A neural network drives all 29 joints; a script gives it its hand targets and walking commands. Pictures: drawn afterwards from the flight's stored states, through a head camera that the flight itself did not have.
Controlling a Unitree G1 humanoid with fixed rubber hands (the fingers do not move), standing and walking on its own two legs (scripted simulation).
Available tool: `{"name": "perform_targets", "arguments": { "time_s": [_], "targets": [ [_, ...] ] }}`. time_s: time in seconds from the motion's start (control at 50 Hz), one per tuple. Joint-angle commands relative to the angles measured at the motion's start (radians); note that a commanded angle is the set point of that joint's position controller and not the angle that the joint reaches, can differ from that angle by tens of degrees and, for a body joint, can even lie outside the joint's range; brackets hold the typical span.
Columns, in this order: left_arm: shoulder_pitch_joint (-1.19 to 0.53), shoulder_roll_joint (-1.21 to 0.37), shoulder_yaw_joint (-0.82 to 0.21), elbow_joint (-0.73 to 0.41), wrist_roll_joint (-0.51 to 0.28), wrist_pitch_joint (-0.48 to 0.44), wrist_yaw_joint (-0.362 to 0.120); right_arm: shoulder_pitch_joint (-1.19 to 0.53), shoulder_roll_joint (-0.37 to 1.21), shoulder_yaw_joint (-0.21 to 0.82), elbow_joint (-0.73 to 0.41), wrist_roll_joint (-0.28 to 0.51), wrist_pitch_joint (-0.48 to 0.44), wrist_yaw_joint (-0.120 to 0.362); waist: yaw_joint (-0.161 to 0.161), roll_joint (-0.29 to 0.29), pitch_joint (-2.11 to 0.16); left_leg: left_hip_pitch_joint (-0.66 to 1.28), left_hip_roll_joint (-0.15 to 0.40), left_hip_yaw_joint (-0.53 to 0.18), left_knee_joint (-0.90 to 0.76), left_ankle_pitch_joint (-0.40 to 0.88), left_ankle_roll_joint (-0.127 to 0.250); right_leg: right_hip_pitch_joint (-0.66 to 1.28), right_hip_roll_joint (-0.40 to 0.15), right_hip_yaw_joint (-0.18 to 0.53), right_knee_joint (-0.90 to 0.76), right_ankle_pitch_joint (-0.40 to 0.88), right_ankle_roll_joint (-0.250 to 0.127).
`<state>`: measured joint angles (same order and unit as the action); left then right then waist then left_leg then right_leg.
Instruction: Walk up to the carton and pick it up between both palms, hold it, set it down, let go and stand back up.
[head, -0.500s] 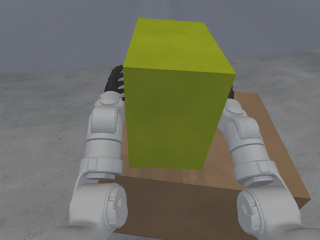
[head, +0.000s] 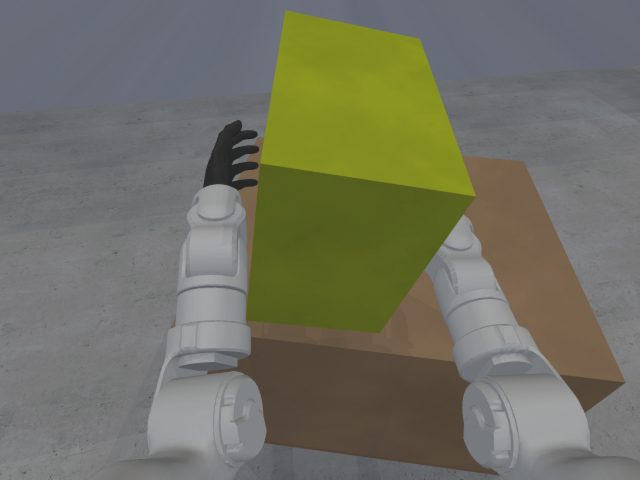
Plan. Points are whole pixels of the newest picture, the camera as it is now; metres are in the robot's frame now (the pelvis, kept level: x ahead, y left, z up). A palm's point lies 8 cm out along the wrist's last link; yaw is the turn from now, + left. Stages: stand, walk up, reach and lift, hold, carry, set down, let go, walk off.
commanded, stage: set down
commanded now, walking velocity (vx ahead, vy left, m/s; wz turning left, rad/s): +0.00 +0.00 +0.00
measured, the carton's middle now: (334, 177) +0.44 +0.02 +0.18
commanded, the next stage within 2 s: none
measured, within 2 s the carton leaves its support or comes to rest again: neither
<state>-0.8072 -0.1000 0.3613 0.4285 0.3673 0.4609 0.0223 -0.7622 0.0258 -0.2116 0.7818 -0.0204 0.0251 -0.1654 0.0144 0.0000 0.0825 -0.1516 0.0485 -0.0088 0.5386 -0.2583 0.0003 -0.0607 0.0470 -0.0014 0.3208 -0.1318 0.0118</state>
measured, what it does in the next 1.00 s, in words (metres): stands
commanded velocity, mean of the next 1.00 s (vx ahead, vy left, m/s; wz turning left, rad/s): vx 0.00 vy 0.00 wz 0.00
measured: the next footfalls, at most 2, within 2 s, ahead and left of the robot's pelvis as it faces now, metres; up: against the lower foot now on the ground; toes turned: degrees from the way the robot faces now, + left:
none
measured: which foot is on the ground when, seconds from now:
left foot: down 0.00-1.00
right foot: down 0.00-1.00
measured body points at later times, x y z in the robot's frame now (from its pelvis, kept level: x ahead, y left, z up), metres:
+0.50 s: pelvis +0.02 +0.00 +0.00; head +0.00 +0.03 +0.45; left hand +0.42 +0.15 +0.16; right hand +0.42 -0.13 +0.14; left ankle +0.03 +0.10 -0.74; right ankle +0.04 -0.14 -0.74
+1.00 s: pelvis +0.02 -0.01 +0.00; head +0.02 +0.02 +0.45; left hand +0.42 +0.13 +0.13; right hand +0.43 -0.14 +0.11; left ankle +0.03 +0.10 -0.74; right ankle +0.04 -0.14 -0.74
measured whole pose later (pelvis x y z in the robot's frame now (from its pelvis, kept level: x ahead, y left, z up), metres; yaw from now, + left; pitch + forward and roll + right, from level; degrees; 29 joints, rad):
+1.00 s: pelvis +0.02 -0.01 +0.00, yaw +0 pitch -5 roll -3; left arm -0.70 -0.17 0.35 0.53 0.34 0.28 0.13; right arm -0.71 0.00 -0.29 0.91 -0.06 -0.12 -0.06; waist 0.01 0.00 0.08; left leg -0.17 0.05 -0.01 0.53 -0.28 0.00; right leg -0.09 0.05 0.00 0.34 -0.17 0.01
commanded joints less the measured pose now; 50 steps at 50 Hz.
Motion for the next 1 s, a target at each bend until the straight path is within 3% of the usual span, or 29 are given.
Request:
{"name": "perform_targets", "arguments": {
  "time_s": [0.0,0.16,0.26,0.34,0.6,0.74,0.86,0.98],
  "targets": [
    [-0.512,-0.578,-0.462,0.013,-0.119,-0.079,-0.086,-0.876,0.426,0.26,-0.262,0.001,-0.138,0.165,-0.041,0.045,-0.615,0.267,-0.031,0.037,-0.211,0.38,-0.059,0.066,0.028,-0.149,-0.058,0.042,-0.008],
    [-0.435,-0.615,-0.563,-0.087,-0.161,-0.103,-0.046,-0.85,0.447,0.39,-0.345,0.06,-0.156,0.148,-0.018,0.038,-0.682,0.345,-0.021,0.02,-0.126,0.684,-0.081,0.076,0.038,-0.137,-0.038,0.224,-0.016],
    [-0.413,-0.62,-0.575,-0.105,-0.16,-0.11,-0.04,-0.812,0.438,0.401,-0.32,0.063,-0.148,0.143,-0.023,0.044,-0.666,0.353,-0.019,0.01,-0.109,0.751,-0.091,0.084,0.039,-0.133,-0.034,0.277,-0.018],
    [-0.422,-0.62,-0.556,-0.085,-0.151,-0.12,-0.041,-0.799,0.425,0.371,-0.278,0.047,-0.147,0.149,-0.024,0.052,-0.643,0.345,-0.018,0.009,-0.114,0.73,-0.093,0.069,0.038,-0.133,-0.037,0.257,-0.022],
    [-0.482,-0.576,-0.419,0.091,-0.089,-0.159,-0.043,-0.786,0.366,0.166,-0.094,-0.059,-0.168,0.22,-0.01,0.054,-0.538,0.27,-0.012,0.031,-0.191,0.43,-0.079,-0.028,0.029,-0.151,-0.056,0.049,-0.035],
    [-0.515,-0.588,-0.417,0.108,-0.096,-0.226,0.007,-0.773,0.346,0.12,-0.038,-0.101,-0.207,0.255,0.004,0.069,-0.588,0.297,0.003,0.029,-0.177,0.45,-0.092,-0.113,0.035,-0.164,-0.054,0.027,-0.047],
    [-0.485,-0.558,-0.374,0.139,-0.078,-0.243,0.023,-0.749,0.331,0.094,0.005,-0.124,-0.213,0.274,0.027,0.059,-0.556,0.28,0.005,0.041,-0.185,0.433,-0.084,-0.125,0.031,-0.161,-0.052,0.034,-0.047],
    [-0.475,-0.565,-0.374,0.131,-0.077,-0.273,0.038,-0.738,0.336,0.094,0.013,-0.137,-0.231,0.281,0.037,0.065,-0.603,0.299,0.01,0.044,-0.159,0.517,-0.09,-0.155,0.033,-0.161,-0.046,0.082,-0.049]
  ]
}}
